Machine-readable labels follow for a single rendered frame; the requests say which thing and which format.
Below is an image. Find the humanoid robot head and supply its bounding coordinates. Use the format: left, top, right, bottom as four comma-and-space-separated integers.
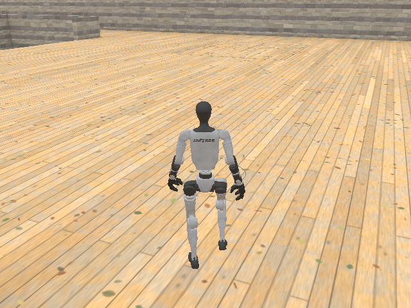
193, 101, 215, 132

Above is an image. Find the right robot hand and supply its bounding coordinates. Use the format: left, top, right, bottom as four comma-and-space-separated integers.
230, 184, 245, 201

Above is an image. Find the robot right forearm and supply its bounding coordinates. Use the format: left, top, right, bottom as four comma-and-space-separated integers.
229, 155, 243, 186

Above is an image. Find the right robot foot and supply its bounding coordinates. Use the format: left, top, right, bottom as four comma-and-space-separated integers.
218, 240, 227, 250

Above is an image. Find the robot left upper arm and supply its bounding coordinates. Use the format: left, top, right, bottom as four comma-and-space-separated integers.
174, 130, 191, 165

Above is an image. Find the robot right upper arm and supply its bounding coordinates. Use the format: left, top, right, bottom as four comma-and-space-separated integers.
218, 129, 235, 165

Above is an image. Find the left robot hand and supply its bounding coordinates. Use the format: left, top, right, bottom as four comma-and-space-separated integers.
168, 178, 183, 191

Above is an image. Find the robot left forearm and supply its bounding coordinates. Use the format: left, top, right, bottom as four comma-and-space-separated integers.
169, 155, 180, 180

